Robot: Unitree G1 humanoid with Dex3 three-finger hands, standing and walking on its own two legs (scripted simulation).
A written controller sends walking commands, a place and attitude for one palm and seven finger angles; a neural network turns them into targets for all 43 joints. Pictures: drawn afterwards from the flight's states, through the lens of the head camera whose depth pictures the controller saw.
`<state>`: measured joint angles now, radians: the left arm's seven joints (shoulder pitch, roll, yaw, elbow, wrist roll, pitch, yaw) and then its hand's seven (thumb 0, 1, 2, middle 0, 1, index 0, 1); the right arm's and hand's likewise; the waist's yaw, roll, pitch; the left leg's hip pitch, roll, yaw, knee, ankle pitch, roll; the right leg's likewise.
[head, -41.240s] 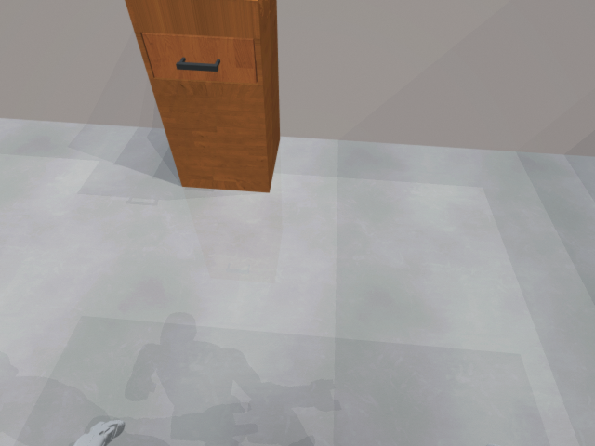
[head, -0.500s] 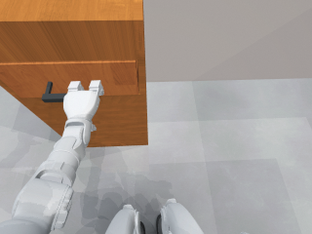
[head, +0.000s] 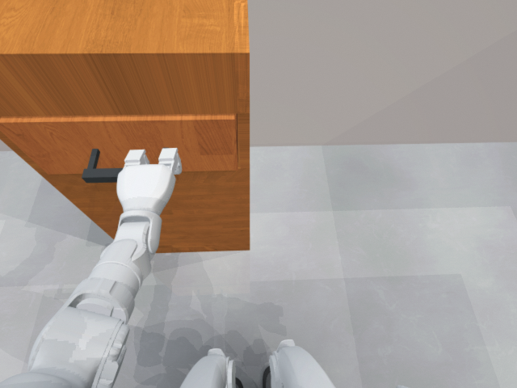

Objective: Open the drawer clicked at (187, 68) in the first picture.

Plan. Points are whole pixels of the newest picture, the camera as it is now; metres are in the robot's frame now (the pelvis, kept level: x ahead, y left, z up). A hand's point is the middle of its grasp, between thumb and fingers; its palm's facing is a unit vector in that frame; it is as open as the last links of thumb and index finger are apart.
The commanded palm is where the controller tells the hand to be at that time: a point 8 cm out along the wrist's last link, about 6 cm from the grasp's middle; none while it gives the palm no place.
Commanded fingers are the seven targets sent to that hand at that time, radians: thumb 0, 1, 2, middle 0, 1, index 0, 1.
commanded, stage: pull the drawer open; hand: left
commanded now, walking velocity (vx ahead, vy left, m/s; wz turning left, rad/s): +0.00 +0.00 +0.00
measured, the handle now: (128, 164) +0.50 +0.22 -0.03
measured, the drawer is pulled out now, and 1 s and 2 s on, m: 0.01 0.12 0.23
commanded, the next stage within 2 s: none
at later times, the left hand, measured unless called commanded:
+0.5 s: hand (154, 224) +0.39 +0.17 -0.05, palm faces -0.03 -0.06 -1.00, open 5.7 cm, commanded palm +0.35 +0.19 +0.00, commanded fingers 0.00 0.90 0.90 -0.40 -1.35 -0.40 -1.35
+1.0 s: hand (150, 259) +0.33 +0.17 -0.05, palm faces -0.03 -0.05 -1.00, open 5.6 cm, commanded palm +0.29 +0.19 +0.00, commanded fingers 0.00 0.90 0.90 -0.40 -1.35 -0.40 -1.35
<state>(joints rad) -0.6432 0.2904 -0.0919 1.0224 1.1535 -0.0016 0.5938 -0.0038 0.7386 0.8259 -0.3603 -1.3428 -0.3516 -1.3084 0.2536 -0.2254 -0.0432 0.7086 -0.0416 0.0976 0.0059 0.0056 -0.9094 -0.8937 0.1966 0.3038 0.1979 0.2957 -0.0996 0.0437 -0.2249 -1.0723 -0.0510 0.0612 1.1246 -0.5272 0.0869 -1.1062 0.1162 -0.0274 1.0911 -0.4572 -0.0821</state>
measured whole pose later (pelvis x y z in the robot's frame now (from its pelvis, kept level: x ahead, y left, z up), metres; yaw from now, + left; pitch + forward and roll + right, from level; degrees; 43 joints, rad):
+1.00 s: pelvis -0.01 -0.02 +0.01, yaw +0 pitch +22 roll +1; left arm -0.26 0.24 -0.13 0.75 1.17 -0.02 0.63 0.00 0.75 0.81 -0.33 -1.34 -0.38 -1.33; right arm 0.17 -0.21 -0.04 0.67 -0.03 0.09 -0.01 0.01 -0.91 -0.89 0.20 0.30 0.20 0.30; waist -0.03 0.02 -0.22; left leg -0.96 -0.05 0.07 1.08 -0.50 0.06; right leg -1.01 0.12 -0.01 1.08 -0.44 -0.11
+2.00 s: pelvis -0.01 -0.04 +0.00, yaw +1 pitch +20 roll +3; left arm 0.26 0.25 -0.14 0.31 1.17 -0.07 0.66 0.02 0.74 0.80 -0.30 -1.32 -0.39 -1.32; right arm 0.08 -0.21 -0.01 0.61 -0.03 0.08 -0.02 0.01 -0.91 -0.89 0.20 0.30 0.20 0.30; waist 0.03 0.01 -0.22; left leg -0.92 -0.05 0.08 1.10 -0.53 0.04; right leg -0.99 0.12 -0.01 1.13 -0.48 -0.13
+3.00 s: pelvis -0.02 -0.05 -0.03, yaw +0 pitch +23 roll +4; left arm 0.51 0.28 -0.05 0.07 1.14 -0.23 0.63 0.02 0.73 0.79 -0.31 -1.32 -0.40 -1.32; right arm 0.05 -0.22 -0.03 0.60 -0.08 0.05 -0.02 0.01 -0.91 -0.89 0.20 0.30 0.20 0.30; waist 0.09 0.03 -0.23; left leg -1.08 -0.11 0.00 1.26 -0.58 0.01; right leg -1.15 0.14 -0.01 1.28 -0.52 -0.14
